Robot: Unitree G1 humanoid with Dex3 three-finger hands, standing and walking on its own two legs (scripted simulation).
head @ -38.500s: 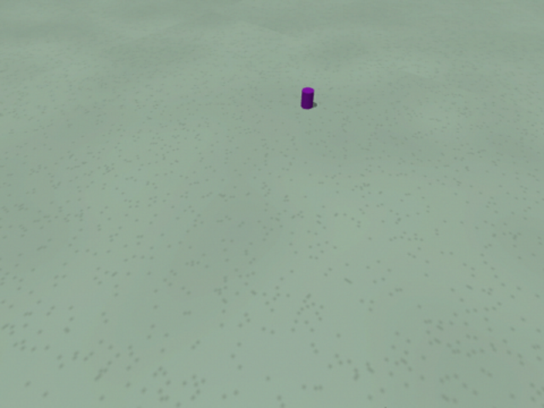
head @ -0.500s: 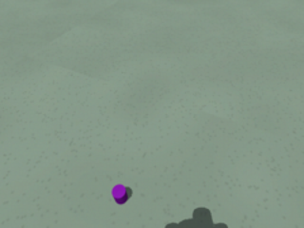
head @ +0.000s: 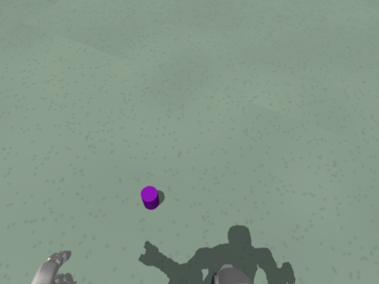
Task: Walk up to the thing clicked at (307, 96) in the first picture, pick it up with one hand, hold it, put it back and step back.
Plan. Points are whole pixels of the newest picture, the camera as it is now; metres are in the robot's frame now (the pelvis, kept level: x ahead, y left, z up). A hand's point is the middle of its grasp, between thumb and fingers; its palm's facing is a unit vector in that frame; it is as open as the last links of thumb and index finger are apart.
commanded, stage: step back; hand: left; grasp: from above
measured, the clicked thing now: (150, 198) +0.55 +0.19 -0.69
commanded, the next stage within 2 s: none
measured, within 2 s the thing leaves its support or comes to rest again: neither
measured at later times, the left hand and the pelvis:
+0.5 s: hand out of the picture +0.01 +0.24 -0.12, palm faces -0.09 -0.91 -0.40, open 7.4 cm; pelvis -0.11 -0.01 +0.01, yaw -5 degrees
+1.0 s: hand out of the picture -0.14 +0.26 -0.14, palm faces -0.10 -0.92 -0.39, open 7.4 cm; pelvis -0.26 -0.01 +0.01, yaw -6 degrees
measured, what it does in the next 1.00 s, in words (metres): walks backwards: right foot, then left foot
